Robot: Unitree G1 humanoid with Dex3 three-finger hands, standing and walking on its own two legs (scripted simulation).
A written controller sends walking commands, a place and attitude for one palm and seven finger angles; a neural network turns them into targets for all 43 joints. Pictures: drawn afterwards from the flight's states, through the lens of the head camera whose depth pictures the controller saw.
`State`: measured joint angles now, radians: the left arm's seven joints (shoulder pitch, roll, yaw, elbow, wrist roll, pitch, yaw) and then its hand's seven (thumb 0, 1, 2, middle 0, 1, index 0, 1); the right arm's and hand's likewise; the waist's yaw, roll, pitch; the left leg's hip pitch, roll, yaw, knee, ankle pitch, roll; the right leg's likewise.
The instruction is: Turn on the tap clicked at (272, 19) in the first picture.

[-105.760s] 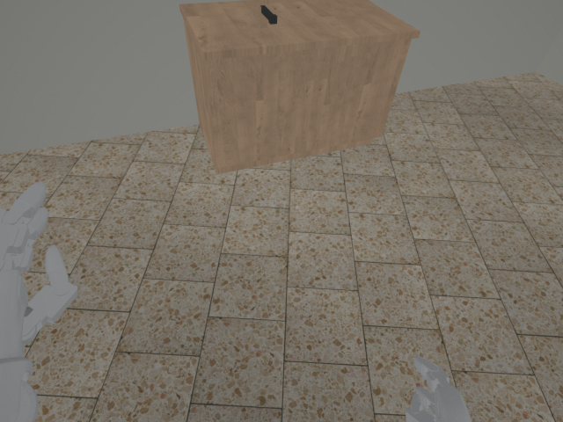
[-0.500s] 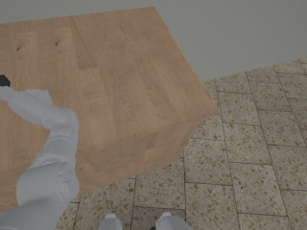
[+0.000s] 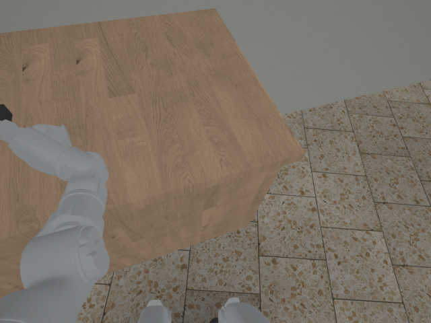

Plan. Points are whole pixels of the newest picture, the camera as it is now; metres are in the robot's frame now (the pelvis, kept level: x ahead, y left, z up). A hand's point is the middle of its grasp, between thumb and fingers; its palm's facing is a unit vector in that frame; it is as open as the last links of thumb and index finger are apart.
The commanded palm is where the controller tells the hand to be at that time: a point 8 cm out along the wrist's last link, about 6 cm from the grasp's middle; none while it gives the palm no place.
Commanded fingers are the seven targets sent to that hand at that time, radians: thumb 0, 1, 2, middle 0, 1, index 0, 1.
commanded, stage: push the lever round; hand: left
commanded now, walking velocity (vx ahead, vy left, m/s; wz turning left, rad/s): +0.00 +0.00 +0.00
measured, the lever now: out of the picture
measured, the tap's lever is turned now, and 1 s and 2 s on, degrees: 86 87 87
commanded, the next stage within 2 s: none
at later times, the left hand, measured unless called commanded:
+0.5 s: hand (62, 130) +0.48 +0.25 +0.05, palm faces +0.87 -0.48 -0.11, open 8.6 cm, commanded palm +0.50 +0.24 +0.05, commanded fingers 0.00 0.90 0.90 -0.15 -0.15 -0.15 -0.15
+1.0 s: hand (62, 129) +0.48 +0.25 +0.05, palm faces +0.88 -0.46 -0.12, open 8.6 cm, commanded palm +0.51 +0.23 +0.05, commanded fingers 0.00 0.90 0.90 -0.15 -0.15 -0.15 -0.15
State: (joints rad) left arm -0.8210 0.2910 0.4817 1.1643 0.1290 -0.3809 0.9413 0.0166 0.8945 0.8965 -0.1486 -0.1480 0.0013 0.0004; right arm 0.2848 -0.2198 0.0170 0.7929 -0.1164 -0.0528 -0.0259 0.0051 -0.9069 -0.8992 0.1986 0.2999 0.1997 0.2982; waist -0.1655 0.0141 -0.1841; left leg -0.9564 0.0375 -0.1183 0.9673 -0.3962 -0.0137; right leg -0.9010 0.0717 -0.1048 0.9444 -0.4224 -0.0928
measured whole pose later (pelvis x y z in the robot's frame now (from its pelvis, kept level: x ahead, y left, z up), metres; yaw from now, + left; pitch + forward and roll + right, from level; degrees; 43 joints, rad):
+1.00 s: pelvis +0.01 +0.00 +0.00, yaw +0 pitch +22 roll -1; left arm -0.82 0.27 0.45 1.15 0.14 -0.38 0.98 0.02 0.89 0.90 -0.15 -0.15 0.00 0.00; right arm 0.28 -0.21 0.01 0.80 -0.12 -0.05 -0.03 0.01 -0.91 -0.90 0.20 0.30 0.20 0.30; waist -0.16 0.01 -0.19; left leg -0.96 0.03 -0.12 0.96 -0.40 -0.02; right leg -0.90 0.07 -0.11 0.94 -0.43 -0.09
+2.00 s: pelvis +0.01 +0.01 +0.00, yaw +0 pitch +22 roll -2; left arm -0.81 0.24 0.43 1.15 0.14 -0.39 1.00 0.02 0.89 0.90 -0.15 -0.15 0.00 0.00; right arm 0.27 -0.21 0.01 0.81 -0.13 -0.03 -0.03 0.01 -0.91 -0.90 0.20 0.30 0.20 0.30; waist -0.15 0.01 -0.19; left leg -0.94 0.03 -0.11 0.96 -0.40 -0.03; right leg -0.88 0.06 -0.10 0.92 -0.43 -0.07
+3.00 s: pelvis +0.01 +0.02 +0.00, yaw +0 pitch +21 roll -2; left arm -0.81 0.23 0.43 1.14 0.16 -0.39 1.01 0.02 0.89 0.90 -0.15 -0.15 0.00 0.00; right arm 0.27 -0.20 0.01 0.81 -0.13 -0.02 -0.04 0.00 -0.91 -0.90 0.20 0.30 0.20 0.30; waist -0.16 0.01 -0.19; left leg -0.94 0.02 -0.11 0.96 -0.40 -0.03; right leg -0.87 0.05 -0.09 0.92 -0.42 -0.06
